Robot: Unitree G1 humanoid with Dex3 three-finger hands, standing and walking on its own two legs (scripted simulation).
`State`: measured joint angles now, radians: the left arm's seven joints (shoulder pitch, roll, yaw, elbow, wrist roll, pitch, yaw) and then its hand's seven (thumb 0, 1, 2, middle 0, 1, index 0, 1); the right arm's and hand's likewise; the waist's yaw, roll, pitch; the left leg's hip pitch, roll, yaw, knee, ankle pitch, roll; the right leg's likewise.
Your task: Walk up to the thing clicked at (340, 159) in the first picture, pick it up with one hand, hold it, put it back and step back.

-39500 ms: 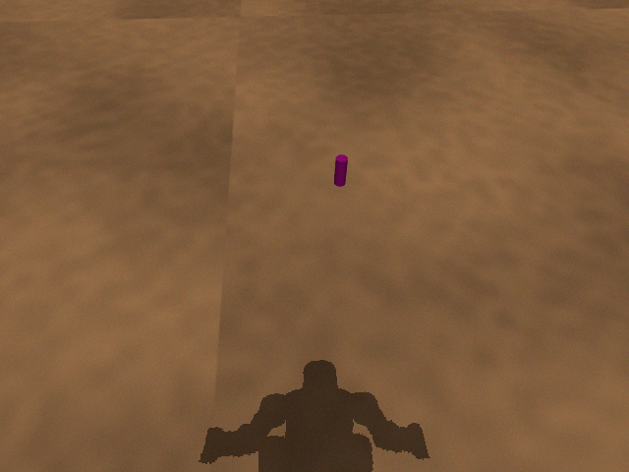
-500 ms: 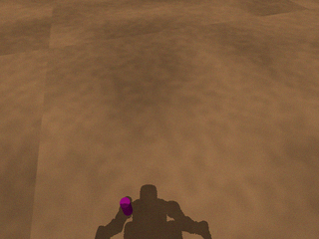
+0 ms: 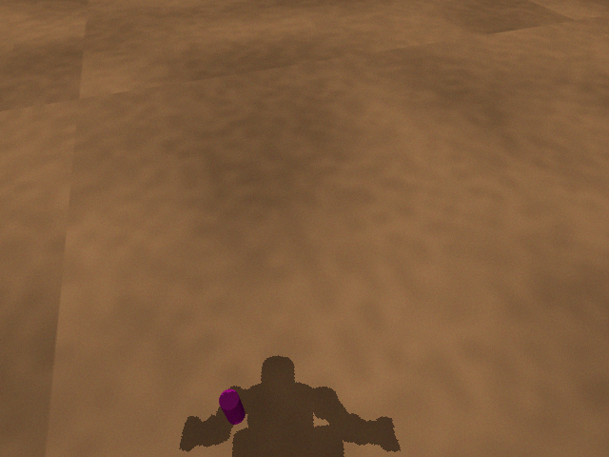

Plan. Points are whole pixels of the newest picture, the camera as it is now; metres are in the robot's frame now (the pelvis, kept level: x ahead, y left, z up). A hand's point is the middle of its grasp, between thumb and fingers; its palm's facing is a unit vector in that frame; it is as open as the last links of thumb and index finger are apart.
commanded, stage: stand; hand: left
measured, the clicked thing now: (232, 407) +0.39 +0.20 -0.71
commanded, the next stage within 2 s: step back in 0.50 s
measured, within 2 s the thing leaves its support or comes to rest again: neither
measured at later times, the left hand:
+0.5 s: hand out of the picture +0.08 +0.24 -0.16, palm faces -0.03 -0.94 -0.35, open 7.4 cm
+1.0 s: hand out of the picture +0.09 +0.30 -0.18, palm faces -0.08 -0.94 -0.34, open 7.4 cm
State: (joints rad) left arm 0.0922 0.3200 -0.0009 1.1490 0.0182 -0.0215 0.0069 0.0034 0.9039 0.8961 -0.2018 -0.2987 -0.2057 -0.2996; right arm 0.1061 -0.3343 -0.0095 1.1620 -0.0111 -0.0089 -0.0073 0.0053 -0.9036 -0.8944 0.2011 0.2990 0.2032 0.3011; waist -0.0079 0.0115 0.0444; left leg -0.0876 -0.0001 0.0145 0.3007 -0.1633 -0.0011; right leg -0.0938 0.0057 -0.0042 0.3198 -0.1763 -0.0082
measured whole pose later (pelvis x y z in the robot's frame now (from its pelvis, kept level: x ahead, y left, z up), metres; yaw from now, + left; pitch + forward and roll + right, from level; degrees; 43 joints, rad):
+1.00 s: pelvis -0.06 +0.05 -0.01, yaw -1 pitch +0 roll -2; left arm 0.04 0.39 0.05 0.89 0.01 0.06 0.02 0.00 0.91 0.90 -0.20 -0.30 -0.20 -0.30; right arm 0.16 -0.35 -0.05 0.95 -0.03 0.03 -0.02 0.01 -0.90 -0.89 0.20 0.30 0.21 0.30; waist -0.03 -0.04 0.19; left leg -0.24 -0.03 0.01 0.55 -0.30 0.07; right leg -0.47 0.13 0.17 1.09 -0.49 -0.02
